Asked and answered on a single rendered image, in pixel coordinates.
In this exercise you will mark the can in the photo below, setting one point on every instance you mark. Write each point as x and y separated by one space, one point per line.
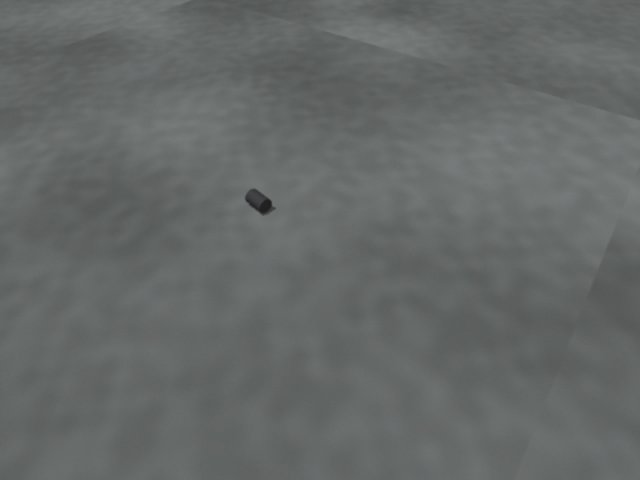
258 200

